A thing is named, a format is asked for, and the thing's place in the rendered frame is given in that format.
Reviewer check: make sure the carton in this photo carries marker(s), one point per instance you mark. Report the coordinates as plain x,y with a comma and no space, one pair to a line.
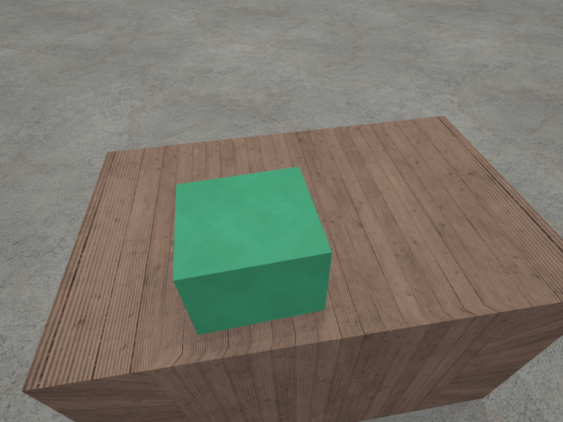
249,249

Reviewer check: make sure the pedestal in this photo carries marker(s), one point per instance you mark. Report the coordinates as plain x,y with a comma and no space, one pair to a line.
444,282

